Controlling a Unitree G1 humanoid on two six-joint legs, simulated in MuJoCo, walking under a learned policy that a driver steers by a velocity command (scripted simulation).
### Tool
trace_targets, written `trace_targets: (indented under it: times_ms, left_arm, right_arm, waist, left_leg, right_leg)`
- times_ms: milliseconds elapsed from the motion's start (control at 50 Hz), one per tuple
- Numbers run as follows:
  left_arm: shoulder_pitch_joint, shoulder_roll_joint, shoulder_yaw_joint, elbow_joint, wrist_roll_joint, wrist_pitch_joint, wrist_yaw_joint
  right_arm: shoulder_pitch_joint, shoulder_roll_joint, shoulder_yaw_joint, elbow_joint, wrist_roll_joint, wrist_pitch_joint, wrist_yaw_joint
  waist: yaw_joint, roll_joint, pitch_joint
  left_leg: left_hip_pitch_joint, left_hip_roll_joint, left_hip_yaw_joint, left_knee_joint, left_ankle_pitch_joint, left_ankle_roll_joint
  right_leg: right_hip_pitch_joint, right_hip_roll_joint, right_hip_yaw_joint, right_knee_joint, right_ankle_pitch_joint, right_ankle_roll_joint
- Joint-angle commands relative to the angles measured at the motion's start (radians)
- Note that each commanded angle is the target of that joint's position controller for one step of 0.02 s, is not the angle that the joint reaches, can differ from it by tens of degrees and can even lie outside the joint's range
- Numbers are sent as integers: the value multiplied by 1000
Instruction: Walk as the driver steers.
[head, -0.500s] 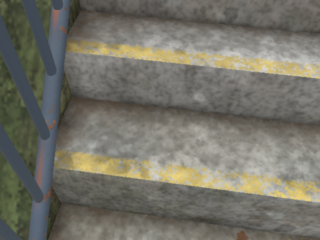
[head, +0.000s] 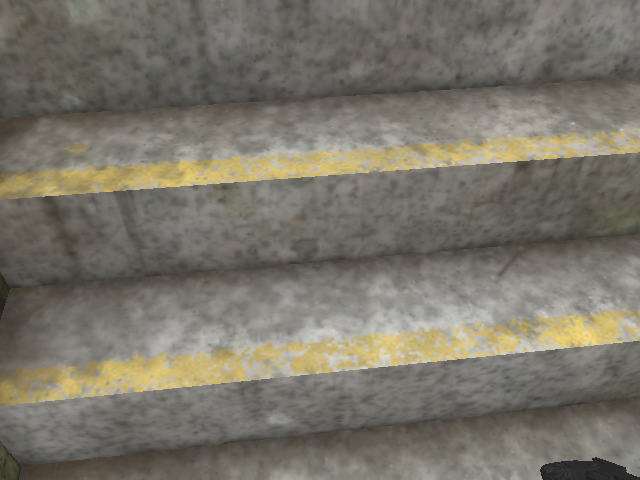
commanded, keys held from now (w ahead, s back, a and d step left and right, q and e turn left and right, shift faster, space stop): w+e+shift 0.24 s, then w+shift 0.12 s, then shift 0.16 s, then q+shift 0.42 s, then w+q+shift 0.06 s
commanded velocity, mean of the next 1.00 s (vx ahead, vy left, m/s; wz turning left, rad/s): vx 0.41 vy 0.00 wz -0.18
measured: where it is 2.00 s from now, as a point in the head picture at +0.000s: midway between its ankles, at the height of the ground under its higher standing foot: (372, 206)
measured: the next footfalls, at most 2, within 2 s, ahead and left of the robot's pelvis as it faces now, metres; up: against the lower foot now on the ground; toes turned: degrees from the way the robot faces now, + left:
left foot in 0.36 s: +0.30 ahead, +0.16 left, +0.24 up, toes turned -21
right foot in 0.80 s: +0.43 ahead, -0.07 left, +0.24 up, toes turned -21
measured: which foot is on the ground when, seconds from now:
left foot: up 0.00-0.34, down 0.36-0.76, up 0.78-1.00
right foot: down 0.00-0.40, up 0.42-0.78, down 0.80-1.00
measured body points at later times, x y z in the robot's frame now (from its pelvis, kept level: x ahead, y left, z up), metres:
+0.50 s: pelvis +0.22 +0.08 +0.19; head +0.24 +0.08 +0.64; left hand +0.40 +0.31 +0.05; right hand +0.29 -0.16 +0.08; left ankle +0.27 +0.18 -0.42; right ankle +0.11 -0.04 -0.32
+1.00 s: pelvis +0.40 +0.05 +0.33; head +0.42 +0.07 +0.78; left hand +0.50 +0.30 +0.18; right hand +0.53 -0.19 +0.24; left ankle +0.44 +0.19 -0.04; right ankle +0.39 -0.06 -0.42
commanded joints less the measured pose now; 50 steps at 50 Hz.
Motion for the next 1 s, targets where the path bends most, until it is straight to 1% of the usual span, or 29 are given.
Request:
trace_targets:
  times_ms: [20,120,160,180,240,300,340,360,380,400,420,440,460,480,520,560,580,600,620,640,700,720,760,780,800,820,880,920,1000]
  left_arm:
    - [-209,53,8,-50,-1,-88,-6]
    - [129,0,-9,107,64,-133,-13]
    - [153,-2,-10,80,49,-160,-1]
    - [60,103,106,137,2,-154,84]
    - [106,58,138,130,17,-149,128]
    - [117,69,182,130,-8,-167,170]
    - [-86,84,189,39,-34,-134,187]
    - [-83,100,175,31,-64,-171,151]
    - [-297,154,192,-31,-97,-192,100]
    - [-431,151,202,-105,-80,-192,66]
    - [-450,70,189,-134,24,-194,48]
    - [-304,17,133,15,35,-163,-18]
    - [-224,4,137,44,-2,-140,-30]
    - [-190,84,141,19,-14,-123,-15]
    - [-259,75,101,-45,22,-113,19]
    - [-289,13,59,-73,13,-104,45]
    - [-466,-103,40,-232,75,-80,75]
    - [-513,-64,39,-262,70,-76,79]
    - [-557,68,45,-288,1,-88,43]
    - [-592,48,44,-319,1,-88,19]
    - [-485,133,63,-333,57,-45,29]
    - [-507,181,87,-346,43,-11,40]
    - [-93,179,95,-223,37,8,74]
    - [106,141,99,-110,55,2,88]
    - [98,144,99,-112,89,-24,88]
    - [47,185,91,-110,124,-56,56]
    - [-375,71,69,-107,36,-115,42]
    - [-463,81,63,-90,62,-122,60]
    - [-271,123,79,-8,145,-129,51]
  right_arm:
    - [32,-85,-15,-14,-5,7,-46]
    - [-88,28,49,-111,-9,24,-52]
    - [-129,17,49,-134,-7,16,-64]
    - [-252,282,132,-226,-14,-14,-59]
    - [-382,213,124,-346,22,-26,-71]
    - [-558,189,126,-464,8,-7,-102]
    - [-305,160,117,-409,49,1,-134]
    - [95,85,54,-263,62,-2,-134]
    - [412,-99,-18,-200,43,-13,-159]
    - [538,-215,-51,-115,40,-1,-172]
    - [371,-179,-44,-75,61,12,-178]
    - [427,-86,15,-158,55,38,-51]
    - [422,18,41,-72,62,51,23]
    - [358,117,49,-19,49,48,56]
    - [211,185,61,94,32,-5,18]
    - [138,229,54,168,32,-26,-15]
    - [248,200,47,197,85,-56,-85]
    - [272,208,58,216,96,-67,-109]
    - [112,140,50,142,47,-63,-43]
    - [64,134,60,93,53,-88,-21]
    - [212,-181,-26,64,106,-129,-22]
    - [227,-176,-33,54,73,-136,-35]
    - [107,-128,-37,-15,24,-111,-20]
    - [184,-50,-26,-5,9,-92,29]
    - [350,43,-13,35,65,-73,56]
    - [595,125,2,32,82,-72,51]
    - [355,45,13,-96,56,-26,4]
    - [323,83,49,-163,49,19,-4]
    - [90,76,90,-208,70,70,35]
  waist:
    - [-163,34,16]
    - [-92,-102,-22]
    - [-59,-110,-1]
    - [-58,-18,202]
    - [5,-157,161]
    - [30,-201,89]
    - [-138,-188,7]
    - [-280,-186,-217]
    - [-490,-26,-276]
    - [-510,291,-289]
    - [-372,514,-157]
    - [-462,348,69]
    - [-319,171,178]
    - [-252,-120,163]
    - [-151,-144,111]
    - [-81,-29,81]
    - [-75,17,244]
    - [-74,-20,293]
    - [-72,-66,-109]
    - [-27,-47,-84]
    - [-27,127,-43]
    - [-46,119,3]
    - [76,65,-13]
    - [85,-82,-12]
    - [18,-125,-30]
    - [-145,-150,-147]
    - [-206,-84,-95]
    - [-295,-31,-49]
    - [-208,-76,29]
  left_leg:
    - [-144,29,43,74,-133,-64]
    - [-351,-24,105,407,-397,-12]
    - [-400,-9,111,392,-461,-47]
    - [-547,2,258,312,-533,-54]
    - [-646,42,197,310,-587,-73]
    - [-518,82,130,20,-783,-32]
    - [261,42,199,-605,-1157,-7]
    - [661,-35,319,-428,-911,-2]
    - [812,114,-99,-718,-1111,55]
    - [846,197,-456,-1095,-1370,108]
    - [705,291,-781,-1333,-1342,202]
    - [524,272,-886,-1254,-812,321]
    - [550,337,-710,-1221,-389,331]
    - [600,366,-596,-1224,-127,302]
    - [610,276,-271,-1200,-244,123]
    - [488,214,-143,-1307,-268,105]
    - [408,218,62,-1436,-260,39]
    - [294,161,122,-1496,-149,27]
    - [315,94,132,-1388,5,33]
    - [159,45,207,-1404,133,-50]
    - [188,56,203,-1362,635,-71]
    - [330,89,134,-1292,803,-68]
    - [428,49,73,-929,597,-39]
    - [221,-16,122,-546,27,-65]
    - [-21,-99,148,63,-517,-74]
    - [-182,-137,16,418,-577,-78]
    - [-553,-31,82,712,-719,-83]
    - [-484,52,129,617,-796,-56]
    - [-386,100,244,324,-561,-37]
  right_leg:
    - [49,-200,607,-600,-315,-129]
    - [302,-235,576,-517,-138,-160]
    - [455,-259,556,-517,-38,-157]
    - [486,-250,581,-667,-260,-193]
    - [674,-310,748,-741,-119,-278]
    - [762,-425,715,-899,268,-269]
    - [415,-415,446,-973,629,-189]
    - [387,-403,283,-780,1565,-210]
    - [238,-317,191,-351,1781,-140]
    - [100,-239,105,29,1369,-78]
    - [-79,-194,59,412,464,-69]
    - [-352,-46,406,1041,491,-114]
    - [-509,-36,387,1226,518,-168]
    - [-560,-64,374,1169,447,-152]
    - [-584,-179,320,845,441,-135]
    - [-583,-209,232,896,354,-116]
    - [-348,-214,83,756,186,4]
    - [-259,-255,-18,627,162,28]
    - [-192,-267,-77,474,297,12]
    - [70,-326,-170,345,313,46]
    - [442,-203,-299,71,231,129]
    - [391,-184,-272,-102,223,118]
    - [613,-208,-166,-713,602,81]
    - [893,-359,-62,-761,806,-7]
    - [988,-596,94,-618,1459,-190]
    - [1084,-790,250,-456,2042,-396]
    - [938,-760,64,-667,1230,-297]
    - [690,-687,-73,-775,868,-211]
    - [363,-594,-147,-944,10,-144]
